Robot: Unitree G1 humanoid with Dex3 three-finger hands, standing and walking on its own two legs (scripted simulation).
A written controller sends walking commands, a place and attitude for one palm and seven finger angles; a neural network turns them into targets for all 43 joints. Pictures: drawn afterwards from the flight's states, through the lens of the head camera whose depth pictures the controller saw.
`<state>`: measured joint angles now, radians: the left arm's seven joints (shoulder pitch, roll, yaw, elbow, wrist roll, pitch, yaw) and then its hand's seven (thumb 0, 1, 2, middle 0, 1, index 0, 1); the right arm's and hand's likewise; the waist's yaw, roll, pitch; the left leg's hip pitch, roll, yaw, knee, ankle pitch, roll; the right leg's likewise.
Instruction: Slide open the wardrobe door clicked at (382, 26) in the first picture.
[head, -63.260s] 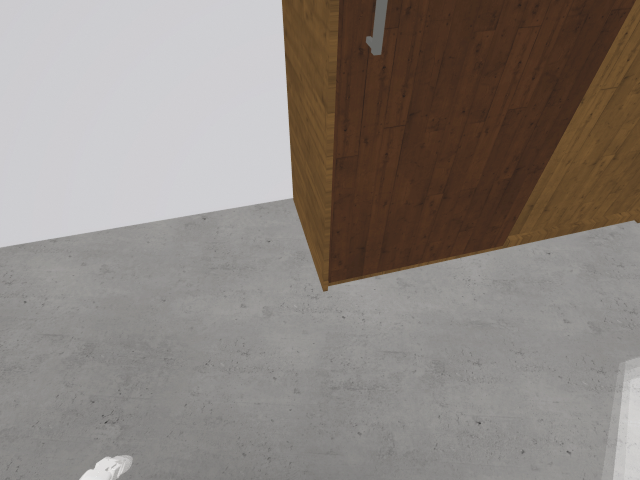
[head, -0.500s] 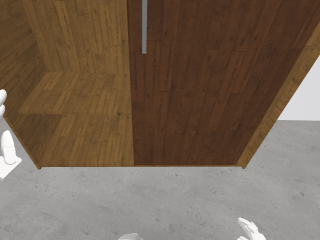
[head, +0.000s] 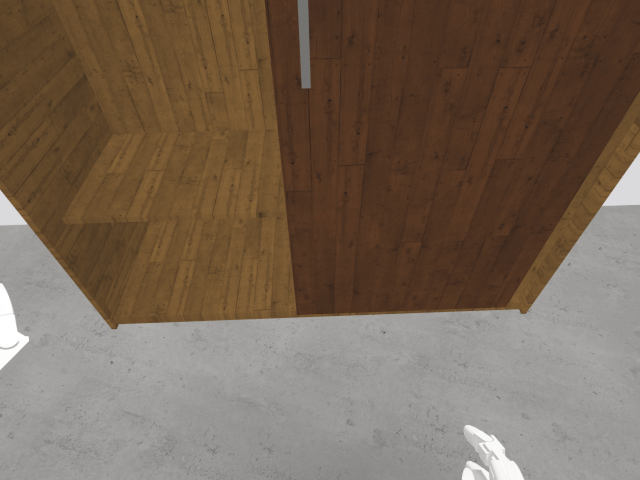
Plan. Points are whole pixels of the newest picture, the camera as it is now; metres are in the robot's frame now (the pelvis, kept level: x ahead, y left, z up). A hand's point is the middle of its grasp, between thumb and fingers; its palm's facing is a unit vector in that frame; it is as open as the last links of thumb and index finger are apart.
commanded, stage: stop stepping back and stand still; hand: left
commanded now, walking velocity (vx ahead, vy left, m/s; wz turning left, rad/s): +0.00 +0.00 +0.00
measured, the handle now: (303, 24) +0.75 +0.08 +0.25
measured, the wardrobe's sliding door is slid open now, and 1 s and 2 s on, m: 0.65 0.65 0.65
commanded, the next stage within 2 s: let the arm hang, fingers relaxed in 0.50 s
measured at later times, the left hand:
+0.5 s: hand (62, 297) +0.25 +0.28 +0.16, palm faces +0.39 -0.78 -0.49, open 7.4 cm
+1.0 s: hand out of the picture +0.04 +0.20 -0.17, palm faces +0.02 -0.98 -0.18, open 7.0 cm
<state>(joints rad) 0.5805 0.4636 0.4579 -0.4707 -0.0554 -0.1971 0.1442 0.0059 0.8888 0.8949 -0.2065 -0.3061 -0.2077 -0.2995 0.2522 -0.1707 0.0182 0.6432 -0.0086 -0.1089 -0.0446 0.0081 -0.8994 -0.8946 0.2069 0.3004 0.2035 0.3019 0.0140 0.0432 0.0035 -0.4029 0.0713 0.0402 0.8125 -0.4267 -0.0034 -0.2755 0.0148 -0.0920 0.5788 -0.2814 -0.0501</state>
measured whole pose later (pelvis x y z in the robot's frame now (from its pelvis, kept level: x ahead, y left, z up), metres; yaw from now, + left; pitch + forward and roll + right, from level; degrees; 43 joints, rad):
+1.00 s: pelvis +0.01 +0.02 +0.01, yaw +2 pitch +0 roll -1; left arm 0.28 0.22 -0.01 0.92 0.01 0.04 0.01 -0.02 0.98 0.89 -0.21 -0.30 -0.20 -0.30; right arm 0.26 -0.21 0.02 0.96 -0.03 0.04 0.00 0.01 -0.91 -0.89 0.20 0.30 0.20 0.30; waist -0.01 -0.04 0.05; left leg -0.32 0.02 0.03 0.53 -0.21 0.02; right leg -0.24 -0.02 -0.12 0.50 -0.27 -0.01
